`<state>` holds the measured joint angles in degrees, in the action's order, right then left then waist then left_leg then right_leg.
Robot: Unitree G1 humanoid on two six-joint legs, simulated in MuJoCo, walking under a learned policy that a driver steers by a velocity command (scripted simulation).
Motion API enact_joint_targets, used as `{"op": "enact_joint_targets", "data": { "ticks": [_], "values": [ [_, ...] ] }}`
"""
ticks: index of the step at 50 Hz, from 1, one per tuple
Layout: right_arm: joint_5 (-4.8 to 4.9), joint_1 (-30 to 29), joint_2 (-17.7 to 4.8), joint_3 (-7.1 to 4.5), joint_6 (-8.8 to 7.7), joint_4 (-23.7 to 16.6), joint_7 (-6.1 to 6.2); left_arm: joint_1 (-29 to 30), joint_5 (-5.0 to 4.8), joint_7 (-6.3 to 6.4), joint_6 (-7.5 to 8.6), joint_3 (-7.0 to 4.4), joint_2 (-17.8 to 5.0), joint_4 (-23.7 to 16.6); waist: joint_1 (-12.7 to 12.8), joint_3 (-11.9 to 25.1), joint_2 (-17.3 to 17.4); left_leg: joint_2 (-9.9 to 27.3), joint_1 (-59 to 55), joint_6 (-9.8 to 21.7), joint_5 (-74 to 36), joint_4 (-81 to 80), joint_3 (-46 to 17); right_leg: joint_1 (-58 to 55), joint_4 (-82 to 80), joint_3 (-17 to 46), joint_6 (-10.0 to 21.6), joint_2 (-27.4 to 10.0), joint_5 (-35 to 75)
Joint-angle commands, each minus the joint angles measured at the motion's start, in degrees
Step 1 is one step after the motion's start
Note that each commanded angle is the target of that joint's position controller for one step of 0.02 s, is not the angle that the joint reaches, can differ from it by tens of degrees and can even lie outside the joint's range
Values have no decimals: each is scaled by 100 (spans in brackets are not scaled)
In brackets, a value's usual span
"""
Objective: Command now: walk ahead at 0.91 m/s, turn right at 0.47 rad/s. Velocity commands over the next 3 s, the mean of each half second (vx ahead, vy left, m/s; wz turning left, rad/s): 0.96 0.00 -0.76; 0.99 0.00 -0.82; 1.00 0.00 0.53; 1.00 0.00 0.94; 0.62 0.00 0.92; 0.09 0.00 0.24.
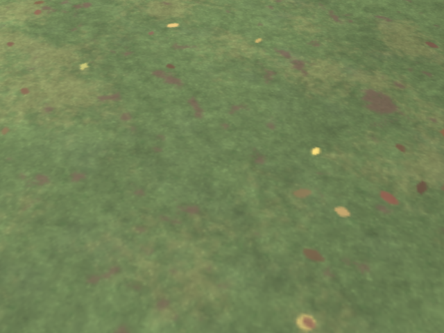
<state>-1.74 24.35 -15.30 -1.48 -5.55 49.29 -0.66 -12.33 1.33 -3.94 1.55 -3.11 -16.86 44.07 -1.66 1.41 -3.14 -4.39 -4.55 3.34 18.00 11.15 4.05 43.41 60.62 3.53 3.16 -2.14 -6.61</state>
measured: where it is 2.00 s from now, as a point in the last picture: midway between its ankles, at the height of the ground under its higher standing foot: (393, 105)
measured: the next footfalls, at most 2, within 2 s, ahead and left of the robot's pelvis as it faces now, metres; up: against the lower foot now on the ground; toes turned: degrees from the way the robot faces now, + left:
right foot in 0.22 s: +0.33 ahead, -0.08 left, +0.00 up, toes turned -13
left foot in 0.62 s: +0.81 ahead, -0.07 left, +0.00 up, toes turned -35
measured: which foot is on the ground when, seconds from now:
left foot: down 0.00-0.18, up 0.20-0.60, down 0.62-1.00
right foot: up 0.00-0.20, down 0.22-0.62, up 0.64-1.00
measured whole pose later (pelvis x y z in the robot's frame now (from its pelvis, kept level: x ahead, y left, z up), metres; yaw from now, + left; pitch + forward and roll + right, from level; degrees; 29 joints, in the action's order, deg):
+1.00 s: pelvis +0.84 -0.27 -0.02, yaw -49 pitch +2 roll +2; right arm -1.5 32.5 -16.7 -1.6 -6.1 53.1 -0.5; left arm 5.2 2.2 -5.0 1.2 0.2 -17.2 33.0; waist -6.1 -1.4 -1.5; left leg 0.6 -13.1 -3.1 22.6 8.3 14.0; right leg 42.7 44.7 -3.3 8.1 -1.0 -3.6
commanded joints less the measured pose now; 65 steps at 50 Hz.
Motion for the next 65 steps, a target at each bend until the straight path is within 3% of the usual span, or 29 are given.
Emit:
{"op": "enact_joint_targets", "data": {
  "ticks": [1,6,8,10,11,12,13,15,18,22,27,29,30,31,32,33,34,36,41,47,50,52,53,54,55,56,58,60,65],
  "values": [
    [18,-232,-522,-72,-214,-260,6,880,1,-73,69,32,-214,-612,16,-1105,701,1331,805,194,-2069,-1000,-89,487,-531,-389,46,-24,728],
    [-10,144,-885,-91,-254,3,179,1289,-16,-126,44,184,-157,-814,107,-694,830,1477,31,-221,-7276,-270,755,-953,-1776,-1564,561,518,669],
    [-134,-10,-1246,-202,-62,-40,333,233,-18,-57,10,91,-485,-571,766,60,1196,1702,-497,-310,-9049,1526,793,-1889,-1882,-1561,781,886,-89],
    [-164,-508,-1467,-298,100,-250,346,-2101,0,79,25,-197,-1042,114,1866,1034,982,1629,670,-161,-7958,4936,731,-4505,-2570,-912,1138,916,-638],
    [-214,-588,-759,-126,11,-355,188,-1943,-45,208,-12,-305,-1292,224,1361,790,-59,783,2573,-62,-1576,6808,525,-5526,-2387,243,1289,134,-1255],
    [22,-439,-352,-2,-131,-967,72,-1444,49,229,-85,-443,-1868,30,697,1188,-1383,-77,5113,-358,1034,8629,-298,-6796,-3421,3736,2470,-1097,-1615],
    [-61,-1055,-734,8,-268,-1139,78,-1425,-51,239,-77,-463,-1594,-72,1010,1081,-40,326,5583,-191,321,8365,-1056,-6566,-4309,4251,2333,-1162,-1876],
    [-92,-1174,-743,53,-328,-1169,56,-1120,-36,304,-16,-357,-1090,43,409,-107,858,823,5097,-204,-132,7148,-994,-4702,-4788,3307,1849,-888,-1457],
    [-324,-1067,-591,120,75,-1257,17,-797,-97,350,186,-212,-827,-21,-125,-623,772,1130,4393,-526,251,6246,-823,-2913,-4994,2216,1682,-180,-843],
    [-184,-2467,-403,251,164,-1917,-103,-937,-138,333,330,-259,-960,-25,202,-1024,404,1039,3786,-721,-1349,4007,-307,-1872,-5310,1618,1408,373,556],
    [-29,-2892,-494,246,109,-2089,-73,-1323,-211,351,307,-374,-1206,85,611,-431,8,498,2919,-451,-2375,2205,-290,-3320,-4732,1740,915,208,2883],
    [-1,-2112,-893,79,87,-1884,42,-1152,-161,394,318,-422,-1423,32,206,237,-40,211,1717,-366,-1792,1941,-432,-3773,-3575,1851,621,193,4249],
    [61,-1180,-1187,-62,65,-1677,132,-871,-104,375,335,-464,-1640,-33,-383,763,-99,278,725,-336,-1321,1983,-511,-3674,-2433,1871,514,197,4341],
    [37,136,-1469,-218,55,-1348,257,-498,-41,355,395,-429,-1490,-116,-1076,1299,-1,661,-673,-266,-715,2172,-695,-2968,-980,1686,446,409,3675],
    [-155,1145,-1724,-317,33,-1130,368,-470,31,374,443,-165,-435,-278,-1144,1840,1295,2151,-1898,-218,1029,2124,-2139,-1824,1056,1206,510,799,-1143],
    [-320,329,-2130,-410,58,-1289,279,-1396,-388,361,388,-3,-160,-669,-176,2540,3032,3420,-2349,360,2129,645,-5704,-421,2288,628,352,1077,-2320],
    [-234,-425,-1429,-367,99,-1468,224,-875,-155,415,263,-37,-714,-411,-274,1595,1606,2955,-1418,431,3127,370,-5202,-21,2339,445,408,506,-1475],
    [-197,-714,-802,-214,110,-1293,166,-225,-4,261,127,-97,-826,-435,-215,459,473,2483,-54,343,1324,434,-3251,-144,1869,209,314,91,-877],
    [49,-210,-458,-126,-121,-570,29,532,73,-16,-176,89,-233,-980,109,-362,797,2094,875,28,-1183,4,-906,215,1517,-5,267,-399,-610],
    [-24,35,-787,-122,-248,-252,-9,1522,57,-144,-33,318,-113,-1396,216,-1104,512,1682,1549,84,-3340,-850,553,-774,-1276,-630,449,65,572],
    [74,396,-1282,-177,-114,45,69,1635,144,-76,65,283,-356,-1267,330,-827,697,1813,636,334,-6519,-413,581,-1856,-2119,-1230,623,636,172],
    [83,252,-1635,-218,9,128,140,-139,214,93,106,86,-726,-720,1289,276,1038,1917,625,328,-7654,1947,342,-3877,-2396,-838,784,753,-351],
    [125,56,-1594,-214,30,61,139,-1183,284,220,124,-56,-1027,-395,1827,772,1016,1650,1508,293,-6463,3640,298,-5311,-2769,-403,822,367,-382],
    [32,358,-694,-65,36,-142,53,-1479,348,342,161,-176,-1578,-245,1269,1444,-301,868,2877,319,-131,5909,70,-6553,-2694,1364,669,-1326,-1331],
    [382,858,-536,-44,29,-394,64,-1339,347,379,175,-246,-1733,-431,875,2520,-840,368,4181,310,890,7471,-853,-7261,-3724,4039,996,-2484,-1929],
    [322,6,-961,-153,52,-464,104,-1088,224,385,193,-225,-1293,-343,987,1551,135,704,4617,330,54,7370,-945,-6343,-4114,3265,856,-2077,-1867],
    [253,-203,-577,-89,95,-370,20,-569,189,348,343,-103,-720,-133,480,53,323,1066,4444,250,-412,6663,-838,-4608,-4538,1808,743,-1609,-875],
    [133,113,-342,-83,315,-194,-94,-492,108,372,449,-26,-424,-12,111,-157,36,1234,3921,157,-511,6415,-819,-3778,-4915,875,575,-1353,-581],
    [91,-1210,-71,-64,496,-671,-264,-649,-50,332,667,40,-113,325,29,-813,-87,1283,4684,115,-1413,5588,-358,-3578,-5415,-1032,120,-775,1319]
  ]
}}
Over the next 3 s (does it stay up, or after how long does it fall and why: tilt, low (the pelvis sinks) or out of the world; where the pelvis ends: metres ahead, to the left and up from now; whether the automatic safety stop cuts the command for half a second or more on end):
stays up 2.09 -0.85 0.00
